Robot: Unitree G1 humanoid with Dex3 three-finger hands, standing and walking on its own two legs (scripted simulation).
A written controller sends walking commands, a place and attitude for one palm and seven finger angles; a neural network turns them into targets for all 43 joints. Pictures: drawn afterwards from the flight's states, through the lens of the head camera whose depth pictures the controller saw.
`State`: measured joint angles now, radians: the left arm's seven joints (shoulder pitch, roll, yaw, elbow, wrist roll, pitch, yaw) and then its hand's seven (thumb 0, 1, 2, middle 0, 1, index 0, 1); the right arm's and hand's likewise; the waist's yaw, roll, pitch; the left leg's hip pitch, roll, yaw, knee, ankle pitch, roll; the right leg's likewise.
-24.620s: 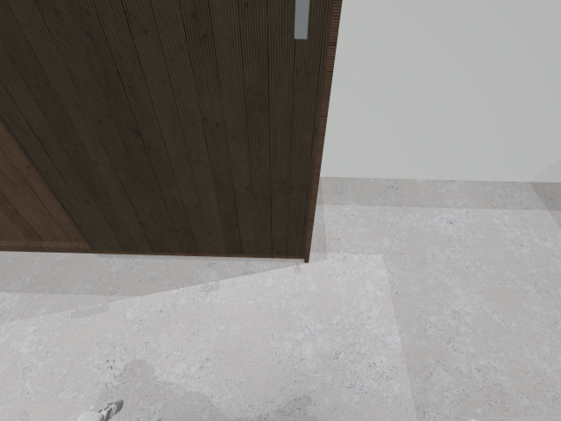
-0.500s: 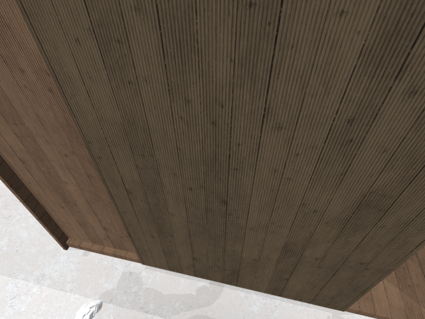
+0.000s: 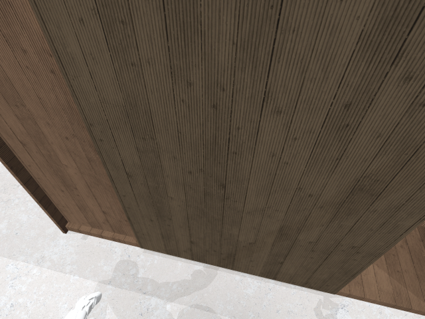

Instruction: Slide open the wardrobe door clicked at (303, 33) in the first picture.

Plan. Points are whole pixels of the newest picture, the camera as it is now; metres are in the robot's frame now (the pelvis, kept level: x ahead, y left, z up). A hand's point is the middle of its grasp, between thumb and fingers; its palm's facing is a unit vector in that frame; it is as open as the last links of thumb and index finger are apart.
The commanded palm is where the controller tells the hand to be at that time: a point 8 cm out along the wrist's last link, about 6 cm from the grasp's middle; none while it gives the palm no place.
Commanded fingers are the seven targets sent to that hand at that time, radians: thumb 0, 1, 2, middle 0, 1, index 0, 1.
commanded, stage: stop walking and hold the door there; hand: right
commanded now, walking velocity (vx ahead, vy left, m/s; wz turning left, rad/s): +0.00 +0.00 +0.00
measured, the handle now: out of the picture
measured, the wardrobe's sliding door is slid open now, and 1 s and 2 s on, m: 0.45 0.44 0.44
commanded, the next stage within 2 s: loosen the grip on the handle in 1.68 s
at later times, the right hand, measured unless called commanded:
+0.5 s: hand out of the picture +0.36 -0.41 +0.24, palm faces +0.60 +0.77 -0.19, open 7.3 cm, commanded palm +0.31 -0.43 +0.21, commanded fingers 0.00 -0.90 -0.90 0.45 1.40 0.45 1.40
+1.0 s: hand out of the picture +0.36 -0.42 +0.23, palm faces +0.42 +0.88 -0.21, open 7.7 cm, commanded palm +0.32 -0.44 +0.21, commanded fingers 0.00 -0.90 -0.90 0.45 1.40 0.45 1.40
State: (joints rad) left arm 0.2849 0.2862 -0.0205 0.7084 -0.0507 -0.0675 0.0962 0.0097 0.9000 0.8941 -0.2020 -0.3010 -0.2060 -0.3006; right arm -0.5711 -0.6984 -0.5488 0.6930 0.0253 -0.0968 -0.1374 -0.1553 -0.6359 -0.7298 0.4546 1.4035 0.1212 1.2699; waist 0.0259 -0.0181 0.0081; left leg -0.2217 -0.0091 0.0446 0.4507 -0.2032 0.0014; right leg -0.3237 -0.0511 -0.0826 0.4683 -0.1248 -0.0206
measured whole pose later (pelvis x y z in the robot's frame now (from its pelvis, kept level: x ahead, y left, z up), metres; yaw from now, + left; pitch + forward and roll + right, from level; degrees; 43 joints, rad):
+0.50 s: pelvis -0.02 -0.07 +0.00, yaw -3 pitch -2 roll +2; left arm 0.15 0.25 -0.01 0.67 -0.07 -0.07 0.06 0.01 0.90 0.89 -0.20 -0.30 -0.20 -0.30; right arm -0.59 -0.56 -0.42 0.46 0.06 -0.12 -0.12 -0.21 -0.59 -0.74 0.46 1.40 0.14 1.32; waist -0.02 -0.06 0.12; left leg -0.41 0.05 0.09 1.00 -0.52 -0.05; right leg -0.34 0.01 -0.08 0.50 -0.14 -0.10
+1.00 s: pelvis -0.04 -0.18 -0.02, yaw -7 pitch -1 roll -2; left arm 0.22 0.33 0.06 0.71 -0.04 -0.04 0.09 0.01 0.90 0.89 -0.20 -0.30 -0.20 -0.30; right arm -0.62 -0.40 -0.26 0.22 0.01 -0.12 -0.11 -0.37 -0.50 -0.72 0.45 1.49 0.22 1.22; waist 0.03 0.00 0.14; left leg -0.26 0.26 0.08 0.83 -0.47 -0.08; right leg -0.36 -0.12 -0.09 0.59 -0.21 0.04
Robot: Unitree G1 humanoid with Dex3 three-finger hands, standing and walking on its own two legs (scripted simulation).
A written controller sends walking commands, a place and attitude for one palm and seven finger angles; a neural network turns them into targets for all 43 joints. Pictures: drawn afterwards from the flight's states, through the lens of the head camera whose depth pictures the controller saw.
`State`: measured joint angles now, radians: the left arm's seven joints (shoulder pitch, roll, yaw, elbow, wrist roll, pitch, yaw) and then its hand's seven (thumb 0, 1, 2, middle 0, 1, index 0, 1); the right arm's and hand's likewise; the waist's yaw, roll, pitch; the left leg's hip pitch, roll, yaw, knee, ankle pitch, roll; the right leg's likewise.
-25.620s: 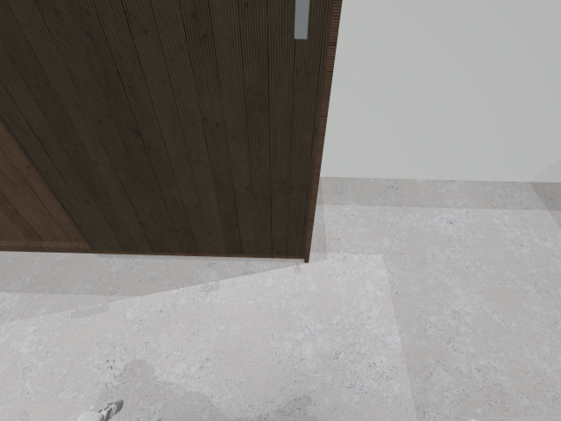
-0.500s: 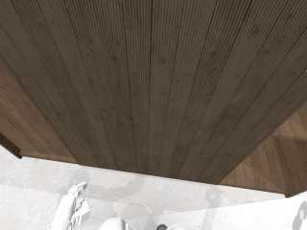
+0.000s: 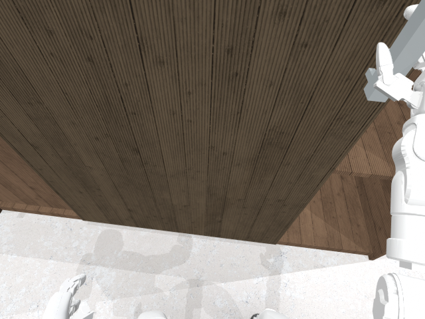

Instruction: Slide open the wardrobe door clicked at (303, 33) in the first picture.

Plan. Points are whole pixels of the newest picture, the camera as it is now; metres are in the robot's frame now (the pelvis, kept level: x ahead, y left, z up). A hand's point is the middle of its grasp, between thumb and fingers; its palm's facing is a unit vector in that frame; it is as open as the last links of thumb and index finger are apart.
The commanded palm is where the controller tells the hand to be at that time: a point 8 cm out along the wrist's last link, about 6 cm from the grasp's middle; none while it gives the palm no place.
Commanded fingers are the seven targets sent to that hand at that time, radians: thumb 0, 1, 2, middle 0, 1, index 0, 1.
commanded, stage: stop walking and hold the door there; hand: right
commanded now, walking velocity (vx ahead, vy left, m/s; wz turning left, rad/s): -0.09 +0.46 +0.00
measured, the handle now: (399, 44) +0.45 -0.21 +0.28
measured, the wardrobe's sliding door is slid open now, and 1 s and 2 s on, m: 0.44 0.44 0.44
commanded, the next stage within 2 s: loosen the grip on the handle in 0.68 s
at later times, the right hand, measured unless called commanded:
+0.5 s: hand (385, 73) +0.41 -0.18 +0.26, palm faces +0.20 +0.98 -0.06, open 7.3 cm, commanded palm +0.39 -0.21 +0.23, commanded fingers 0.00 -0.90 -0.90 0.45 1.40 0.45 1.40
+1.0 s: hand (395, 64) +0.42 -0.19 +0.27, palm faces +0.23 +0.97 -0.03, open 8.6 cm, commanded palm +0.38 -0.23 +0.24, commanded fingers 0.00 0.55 -0.20 0.42 1.37 0.42 1.37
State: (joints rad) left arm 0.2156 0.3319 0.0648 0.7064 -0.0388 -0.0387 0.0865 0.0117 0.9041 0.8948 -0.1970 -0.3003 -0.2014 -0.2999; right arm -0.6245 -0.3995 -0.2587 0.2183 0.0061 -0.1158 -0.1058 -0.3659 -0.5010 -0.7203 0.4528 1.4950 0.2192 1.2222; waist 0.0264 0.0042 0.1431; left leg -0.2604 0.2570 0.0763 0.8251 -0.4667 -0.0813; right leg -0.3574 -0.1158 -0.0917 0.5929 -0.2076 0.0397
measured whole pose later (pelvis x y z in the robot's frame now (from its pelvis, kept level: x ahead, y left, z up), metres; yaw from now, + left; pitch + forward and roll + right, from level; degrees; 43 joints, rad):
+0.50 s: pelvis +0.00 -0.01 +0.02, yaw -3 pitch +0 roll +0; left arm 0.15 0.25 -0.02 0.68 -0.03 -0.05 0.07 0.01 0.90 0.89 -0.20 -0.30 -0.21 -0.30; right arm -0.68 -0.27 -0.14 0.22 0.07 -0.08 -0.10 -0.16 -0.62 -0.82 0.45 1.41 0.12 1.25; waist 0.00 0.03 0.13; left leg -0.28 0.03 0.12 0.59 -0.29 0.03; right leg -0.23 -0.02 -0.09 0.52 -0.26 -0.01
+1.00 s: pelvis -0.02 +0.01 +0.02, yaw -4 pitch +1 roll +0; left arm 0.24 0.20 -0.02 0.70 -0.01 -0.10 0.03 0.01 0.90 0.89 -0.20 -0.30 -0.21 -0.30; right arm -0.85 -0.34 -0.23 0.65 0.07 -0.06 -0.03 -0.04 -0.28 -0.63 0.56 1.41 0.33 1.36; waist 0.04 0.03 -0.02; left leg -0.32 0.00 0.11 0.51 -0.22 0.05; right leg -0.30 -0.06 -0.06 0.53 -0.24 0.02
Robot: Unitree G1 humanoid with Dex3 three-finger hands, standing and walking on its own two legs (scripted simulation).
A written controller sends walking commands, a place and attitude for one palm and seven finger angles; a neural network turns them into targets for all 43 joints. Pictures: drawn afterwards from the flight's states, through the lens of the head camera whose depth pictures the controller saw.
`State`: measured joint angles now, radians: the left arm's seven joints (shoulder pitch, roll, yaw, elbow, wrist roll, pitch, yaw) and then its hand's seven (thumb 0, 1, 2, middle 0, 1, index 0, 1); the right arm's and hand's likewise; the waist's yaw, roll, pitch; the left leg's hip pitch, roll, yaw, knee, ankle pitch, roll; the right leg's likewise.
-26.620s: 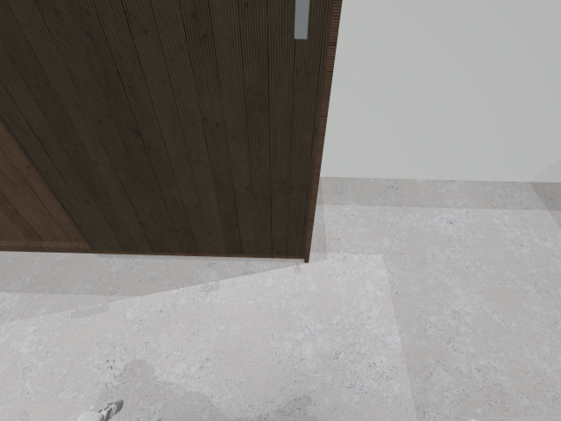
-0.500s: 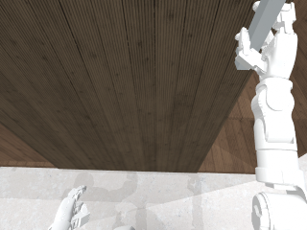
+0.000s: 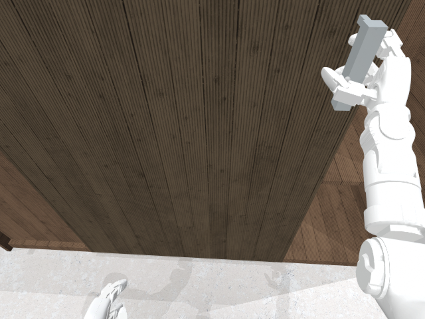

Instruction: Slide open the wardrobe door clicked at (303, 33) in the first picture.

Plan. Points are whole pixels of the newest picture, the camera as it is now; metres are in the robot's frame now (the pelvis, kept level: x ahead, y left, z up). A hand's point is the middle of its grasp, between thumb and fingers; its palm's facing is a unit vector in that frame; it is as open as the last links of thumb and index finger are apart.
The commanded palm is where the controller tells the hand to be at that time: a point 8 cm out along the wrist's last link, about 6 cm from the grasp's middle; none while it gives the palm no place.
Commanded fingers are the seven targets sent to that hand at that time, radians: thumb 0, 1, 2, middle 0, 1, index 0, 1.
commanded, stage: loosen the grip on the handle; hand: right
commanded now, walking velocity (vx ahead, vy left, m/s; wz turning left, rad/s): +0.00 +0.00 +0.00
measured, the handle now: (351, 64) +0.49 -0.19 +0.26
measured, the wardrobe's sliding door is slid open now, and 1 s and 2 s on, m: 0.44 0.44 0.44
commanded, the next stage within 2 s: slip the hand off the handle in 0.36 s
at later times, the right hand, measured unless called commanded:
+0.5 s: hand (341, 86) +0.45 -0.17 +0.24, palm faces +0.16 +0.98 -0.09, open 14.7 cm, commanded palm +0.42 -0.22 +0.23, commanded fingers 0.00 0.55 -0.20 0.25 1.15 0.25 1.15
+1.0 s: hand (394, 88) +0.43 -0.24 +0.25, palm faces +0.27 +0.96 -0.06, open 14.7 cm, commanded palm +0.40 -0.28 +0.23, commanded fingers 0.00 0.55 -0.20 0.25 1.15 0.25 1.15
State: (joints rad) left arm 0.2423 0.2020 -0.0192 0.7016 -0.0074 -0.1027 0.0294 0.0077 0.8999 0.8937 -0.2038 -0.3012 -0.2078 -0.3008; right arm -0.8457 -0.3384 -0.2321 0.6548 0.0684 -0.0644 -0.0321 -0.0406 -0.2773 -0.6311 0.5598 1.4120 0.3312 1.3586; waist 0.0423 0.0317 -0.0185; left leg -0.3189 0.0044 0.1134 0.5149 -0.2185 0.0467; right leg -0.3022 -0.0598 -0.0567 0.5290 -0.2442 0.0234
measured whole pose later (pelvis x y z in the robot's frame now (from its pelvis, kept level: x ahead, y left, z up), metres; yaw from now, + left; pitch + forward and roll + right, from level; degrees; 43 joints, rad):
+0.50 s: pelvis -0.02 -0.02 +0.00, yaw +4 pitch +2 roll +1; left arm 0.32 0.25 0.03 0.78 -0.03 -0.08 0.02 0.01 0.90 0.89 -0.20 -0.30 -0.20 -0.30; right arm -0.81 -0.39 -0.22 0.69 0.06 -0.21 -0.08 -0.01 0.55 -0.21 0.46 1.33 0.24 1.15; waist 0.07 0.00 -0.01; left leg -0.38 -0.02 0.04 0.52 -0.17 0.03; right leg -0.37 -0.01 -0.01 0.59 -0.25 -0.01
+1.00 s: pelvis +0.03 -0.03 +0.01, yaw +5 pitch +0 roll +1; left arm 0.25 0.21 -0.02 0.69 -0.02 -0.03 0.07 0.01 0.90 0.89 -0.20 -0.30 -0.21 -0.30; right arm -0.51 -0.39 -0.32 0.28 0.10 -0.06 -0.06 -0.01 0.56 -0.20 0.36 1.19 0.25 1.15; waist 0.01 0.01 -0.01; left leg -0.23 -0.01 0.01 0.43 -0.20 0.00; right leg -0.19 0.01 -0.04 0.46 -0.26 -0.03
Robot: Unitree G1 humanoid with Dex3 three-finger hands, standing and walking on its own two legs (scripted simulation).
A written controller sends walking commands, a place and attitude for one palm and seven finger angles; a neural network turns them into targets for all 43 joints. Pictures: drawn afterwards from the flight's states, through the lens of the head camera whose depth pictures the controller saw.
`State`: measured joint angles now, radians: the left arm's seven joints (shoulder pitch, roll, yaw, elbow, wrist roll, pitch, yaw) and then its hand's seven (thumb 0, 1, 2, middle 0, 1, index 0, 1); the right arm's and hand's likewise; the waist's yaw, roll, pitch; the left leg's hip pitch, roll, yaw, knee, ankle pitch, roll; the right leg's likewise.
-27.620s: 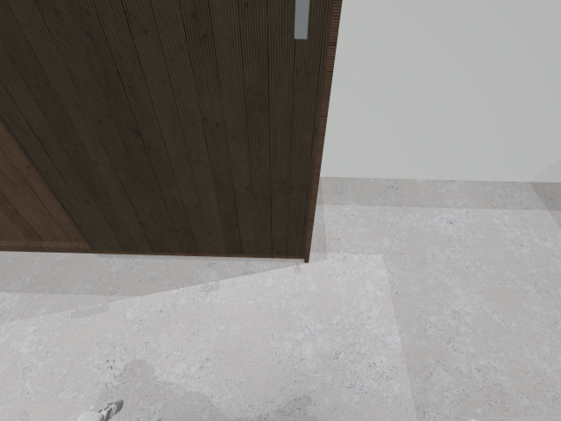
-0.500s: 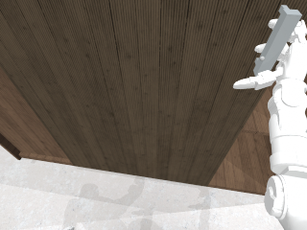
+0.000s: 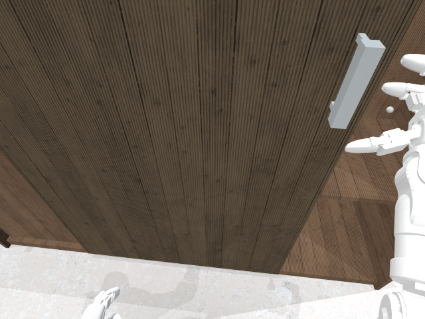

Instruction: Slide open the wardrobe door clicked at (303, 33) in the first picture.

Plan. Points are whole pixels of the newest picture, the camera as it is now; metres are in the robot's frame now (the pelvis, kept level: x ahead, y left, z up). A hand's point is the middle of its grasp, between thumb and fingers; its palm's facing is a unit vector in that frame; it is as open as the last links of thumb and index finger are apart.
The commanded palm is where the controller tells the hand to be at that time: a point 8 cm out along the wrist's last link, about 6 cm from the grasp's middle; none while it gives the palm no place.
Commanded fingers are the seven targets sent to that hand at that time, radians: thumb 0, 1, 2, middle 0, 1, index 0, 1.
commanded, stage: slip the hand off the handle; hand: right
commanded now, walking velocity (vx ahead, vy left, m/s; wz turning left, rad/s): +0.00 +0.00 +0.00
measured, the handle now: (349, 82) +0.45 -0.20 +0.25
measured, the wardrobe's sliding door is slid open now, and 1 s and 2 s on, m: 0.44 0.44 0.44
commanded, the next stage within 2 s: draw the hand back to the body in 0.74 s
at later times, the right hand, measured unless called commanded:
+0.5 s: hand (399, 147) +0.30 -0.22 +0.24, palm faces +0.33 +0.94 -0.08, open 14.7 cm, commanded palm +0.27 -0.27 +0.23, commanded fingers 0.00 0.55 -0.20 0.25 1.15 0.25 1.15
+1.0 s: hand (417, 191) +0.25 -0.23 +0.22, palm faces +0.26 +0.96 -0.12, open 14.7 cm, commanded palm +0.21 -0.27 +0.22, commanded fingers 0.00 0.55 -0.20 0.25 1.15 0.25 1.15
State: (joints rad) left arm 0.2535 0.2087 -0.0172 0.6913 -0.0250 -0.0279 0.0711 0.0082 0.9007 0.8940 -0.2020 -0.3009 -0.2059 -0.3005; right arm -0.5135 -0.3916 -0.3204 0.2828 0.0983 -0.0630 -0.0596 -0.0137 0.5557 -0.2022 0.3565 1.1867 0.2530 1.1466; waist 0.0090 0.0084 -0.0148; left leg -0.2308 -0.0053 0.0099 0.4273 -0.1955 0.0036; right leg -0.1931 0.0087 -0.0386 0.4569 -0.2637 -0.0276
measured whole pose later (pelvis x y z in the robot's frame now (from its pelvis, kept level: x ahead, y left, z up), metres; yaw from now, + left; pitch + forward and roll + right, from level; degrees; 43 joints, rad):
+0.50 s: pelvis +0.00 +0.04 +0.00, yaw -1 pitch -3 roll +0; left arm 0.20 0.24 -0.02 0.68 -0.05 -0.05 0.09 0.01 0.90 0.89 -0.20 -0.30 -0.20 -0.30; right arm -0.21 -0.37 -0.40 0.01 0.22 -0.03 0.08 -0.01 0.56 -0.20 0.25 1.15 0.25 1.15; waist -0.03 -0.03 -0.02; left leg -0.19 -0.03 0.04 0.49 -0.25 0.05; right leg -0.14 -0.02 -0.01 0.48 -0.29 0.02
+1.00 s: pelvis -0.01 +0.03 +0.00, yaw -2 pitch -7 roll +0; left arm 0.17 0.26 -0.05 0.69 -0.08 -0.09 0.13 0.01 0.90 0.89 -0.20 -0.30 -0.20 -0.30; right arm -0.09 -0.40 -0.40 -0.14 0.29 0.24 0.18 -0.01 0.56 -0.20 0.25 1.15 0.25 1.15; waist -0.06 -0.06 0.01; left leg -0.14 -0.03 0.06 0.48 -0.23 0.05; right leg -0.11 -0.02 0.01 0.50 -0.28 0.01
